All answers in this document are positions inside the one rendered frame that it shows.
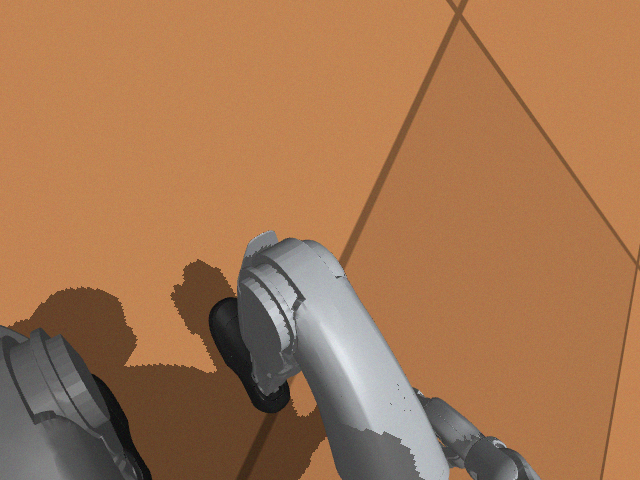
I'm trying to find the left robot foot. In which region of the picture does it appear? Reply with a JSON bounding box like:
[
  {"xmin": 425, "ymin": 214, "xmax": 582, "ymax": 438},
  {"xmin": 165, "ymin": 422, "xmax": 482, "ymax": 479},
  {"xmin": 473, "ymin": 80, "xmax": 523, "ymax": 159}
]
[{"xmin": 91, "ymin": 374, "xmax": 152, "ymax": 480}]

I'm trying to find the right robot hand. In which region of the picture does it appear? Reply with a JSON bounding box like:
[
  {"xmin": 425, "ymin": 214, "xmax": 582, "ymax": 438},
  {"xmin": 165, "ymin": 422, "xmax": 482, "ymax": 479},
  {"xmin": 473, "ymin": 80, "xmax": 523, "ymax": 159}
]
[{"xmin": 412, "ymin": 387, "xmax": 485, "ymax": 469}]

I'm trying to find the right robot foot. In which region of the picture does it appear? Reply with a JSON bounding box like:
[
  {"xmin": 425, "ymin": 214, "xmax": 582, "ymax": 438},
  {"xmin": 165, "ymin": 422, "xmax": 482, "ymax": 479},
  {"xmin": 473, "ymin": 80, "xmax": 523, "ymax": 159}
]
[{"xmin": 209, "ymin": 297, "xmax": 290, "ymax": 413}]

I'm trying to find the right robot arm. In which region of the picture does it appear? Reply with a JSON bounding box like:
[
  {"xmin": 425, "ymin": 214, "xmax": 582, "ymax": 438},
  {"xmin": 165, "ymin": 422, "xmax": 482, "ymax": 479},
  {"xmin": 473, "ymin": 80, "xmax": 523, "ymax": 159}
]
[{"xmin": 464, "ymin": 436, "xmax": 541, "ymax": 480}]

